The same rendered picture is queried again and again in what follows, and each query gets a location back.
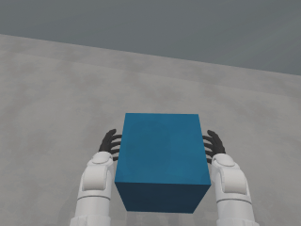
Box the right robot hand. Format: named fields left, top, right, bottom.
left=202, top=130, right=226, bottom=164

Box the right robot forearm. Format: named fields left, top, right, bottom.
left=211, top=153, right=260, bottom=226

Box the left robot hand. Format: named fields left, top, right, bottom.
left=99, top=129, right=122, bottom=161

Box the left robot forearm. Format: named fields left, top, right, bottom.
left=70, top=151, right=114, bottom=226

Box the carton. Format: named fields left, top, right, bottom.
left=114, top=113, right=212, bottom=214

